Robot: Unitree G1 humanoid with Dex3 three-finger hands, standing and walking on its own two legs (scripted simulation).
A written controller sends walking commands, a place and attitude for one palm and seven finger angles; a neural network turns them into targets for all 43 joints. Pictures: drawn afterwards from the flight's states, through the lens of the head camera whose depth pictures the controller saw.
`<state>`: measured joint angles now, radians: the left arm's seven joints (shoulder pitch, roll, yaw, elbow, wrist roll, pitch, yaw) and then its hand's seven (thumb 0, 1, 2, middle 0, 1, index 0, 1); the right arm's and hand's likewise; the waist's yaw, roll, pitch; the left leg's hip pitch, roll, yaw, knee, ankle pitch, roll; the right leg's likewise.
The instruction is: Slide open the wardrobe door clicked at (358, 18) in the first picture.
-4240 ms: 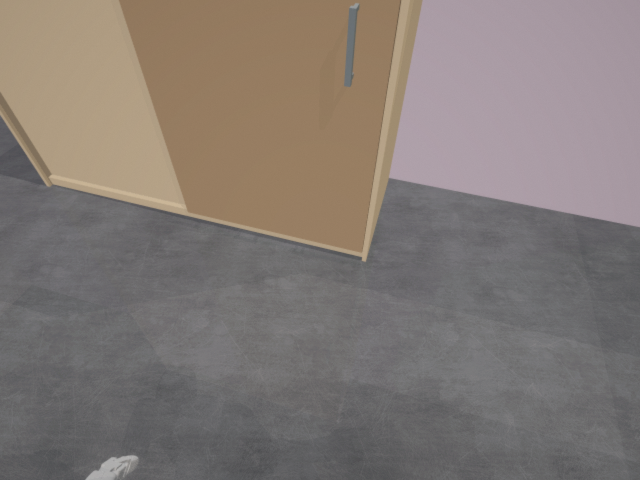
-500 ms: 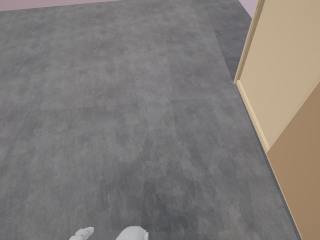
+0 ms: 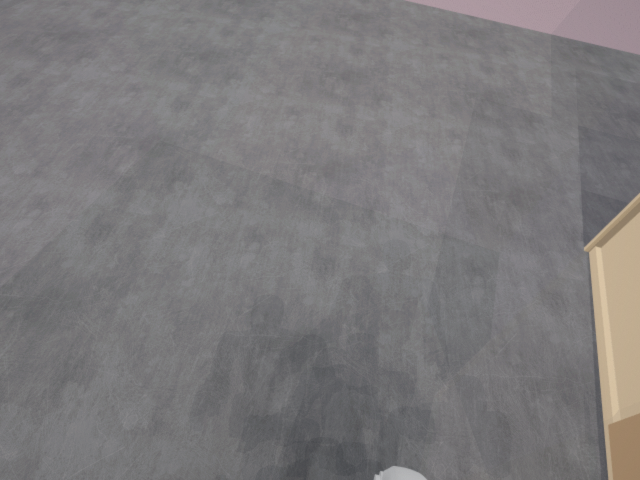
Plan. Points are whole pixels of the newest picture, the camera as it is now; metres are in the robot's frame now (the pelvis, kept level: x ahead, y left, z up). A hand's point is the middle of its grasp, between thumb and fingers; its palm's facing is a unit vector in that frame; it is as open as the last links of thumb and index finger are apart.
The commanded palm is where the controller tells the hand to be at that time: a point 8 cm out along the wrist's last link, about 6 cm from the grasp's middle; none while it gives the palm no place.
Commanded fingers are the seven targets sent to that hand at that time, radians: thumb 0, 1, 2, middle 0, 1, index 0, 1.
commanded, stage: walk to a spot facing it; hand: right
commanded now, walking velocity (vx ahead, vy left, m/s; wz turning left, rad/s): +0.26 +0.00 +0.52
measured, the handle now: out of the picture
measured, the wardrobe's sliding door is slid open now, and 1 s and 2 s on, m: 0.00 0.00 0.00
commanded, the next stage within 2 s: turn to face it in 0.62 s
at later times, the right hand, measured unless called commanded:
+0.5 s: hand (493, 469) +0.19 -0.26 -0.17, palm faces -0.20 +0.96 -0.18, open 7.3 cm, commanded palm none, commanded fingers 0.00 -0.90 -0.90 0.20 0.30 0.20 0.30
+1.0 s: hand (369, 322) +0.40 -0.07 -0.15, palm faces -0.46 +0.87 -0.21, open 7.3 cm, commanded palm none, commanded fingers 0.00 -0.90 -0.90 0.20 0.30 0.20 0.30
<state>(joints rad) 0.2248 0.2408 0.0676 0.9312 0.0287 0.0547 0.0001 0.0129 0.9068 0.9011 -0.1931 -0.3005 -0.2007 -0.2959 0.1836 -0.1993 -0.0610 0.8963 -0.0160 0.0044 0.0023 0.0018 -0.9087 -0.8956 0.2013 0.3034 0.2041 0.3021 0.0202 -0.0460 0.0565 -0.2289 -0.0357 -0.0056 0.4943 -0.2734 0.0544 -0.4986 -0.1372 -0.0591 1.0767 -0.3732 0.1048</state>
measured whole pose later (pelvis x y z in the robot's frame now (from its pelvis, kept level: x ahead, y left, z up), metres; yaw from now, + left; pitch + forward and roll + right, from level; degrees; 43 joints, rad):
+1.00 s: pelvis +0.20 +0.02 -0.01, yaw +25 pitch +0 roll +0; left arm 0.30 0.17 0.04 1.03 0.01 0.05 0.02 0.01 0.91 0.90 -0.19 -0.30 -0.20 -0.30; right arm 0.08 -0.13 -0.02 0.94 -0.02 -0.02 -0.02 0.00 -0.91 -0.90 0.20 0.30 0.20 0.30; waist 0.07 -0.04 0.05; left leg -0.25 0.04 0.18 0.56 -0.31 0.05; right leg -0.43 -0.11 -0.05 1.07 -0.46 0.06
